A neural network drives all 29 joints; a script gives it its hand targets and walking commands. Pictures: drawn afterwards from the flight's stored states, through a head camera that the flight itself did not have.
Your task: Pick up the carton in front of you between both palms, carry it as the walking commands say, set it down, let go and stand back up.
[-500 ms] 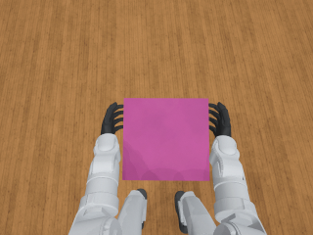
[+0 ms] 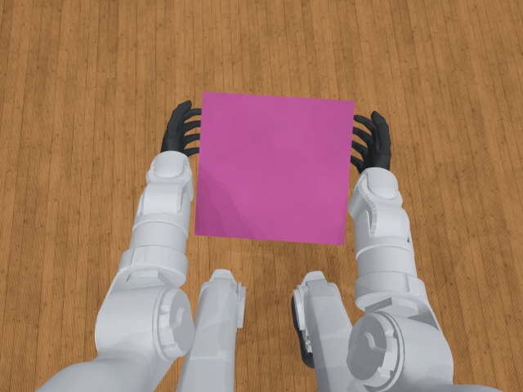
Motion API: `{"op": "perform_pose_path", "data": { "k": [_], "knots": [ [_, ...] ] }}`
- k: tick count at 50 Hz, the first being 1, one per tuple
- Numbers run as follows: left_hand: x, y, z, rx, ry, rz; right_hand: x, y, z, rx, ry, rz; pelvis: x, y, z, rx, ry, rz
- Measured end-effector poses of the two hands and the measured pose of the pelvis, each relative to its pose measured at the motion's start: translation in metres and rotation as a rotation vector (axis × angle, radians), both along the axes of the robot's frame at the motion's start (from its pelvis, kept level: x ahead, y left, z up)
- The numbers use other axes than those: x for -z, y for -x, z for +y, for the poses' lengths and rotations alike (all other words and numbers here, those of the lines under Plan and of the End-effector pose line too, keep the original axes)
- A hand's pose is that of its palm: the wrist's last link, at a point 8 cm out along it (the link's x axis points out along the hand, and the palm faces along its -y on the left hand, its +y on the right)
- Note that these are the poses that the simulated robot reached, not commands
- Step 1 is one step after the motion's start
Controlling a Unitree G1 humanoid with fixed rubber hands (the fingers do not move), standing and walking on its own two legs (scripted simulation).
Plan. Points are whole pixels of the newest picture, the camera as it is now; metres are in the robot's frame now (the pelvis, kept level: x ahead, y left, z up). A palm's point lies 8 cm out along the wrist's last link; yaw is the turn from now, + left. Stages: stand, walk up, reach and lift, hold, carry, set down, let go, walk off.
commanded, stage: set down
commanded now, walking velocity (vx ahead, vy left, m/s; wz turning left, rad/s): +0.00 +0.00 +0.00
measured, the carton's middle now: (271, 173) +0.45 +0.01 -0.17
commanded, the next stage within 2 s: none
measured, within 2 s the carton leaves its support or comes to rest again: rests again in 1.48 s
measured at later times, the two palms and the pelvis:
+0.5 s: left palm (193, 162) +0.49 +0.16 -0.25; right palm (338, 182) +0.45 -0.13 -0.23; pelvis -0.02 +0.00 -0.11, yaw -2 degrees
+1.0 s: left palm (201, 164) +0.52 +0.16 -0.34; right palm (328, 189) +0.46 -0.14 -0.32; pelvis -0.02 +0.01 -0.18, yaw -4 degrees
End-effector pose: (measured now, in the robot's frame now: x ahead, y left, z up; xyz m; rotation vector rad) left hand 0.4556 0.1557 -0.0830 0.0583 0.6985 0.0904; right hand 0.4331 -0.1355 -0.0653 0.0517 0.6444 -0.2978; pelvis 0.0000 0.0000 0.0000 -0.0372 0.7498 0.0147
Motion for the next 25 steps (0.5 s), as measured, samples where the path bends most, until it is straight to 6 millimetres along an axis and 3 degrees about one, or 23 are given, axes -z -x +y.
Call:
{"op": "perform_pose_path", "data": {
  "k": [25],
  "knots": [
    [0.162,-0.039,0.003,0.089,-0.032,0.037,0.161,-0.020,0.004,0.047,0.011,0.033,0.114,0.019,0.003,0.008,0.029,0.058]
  ]
}}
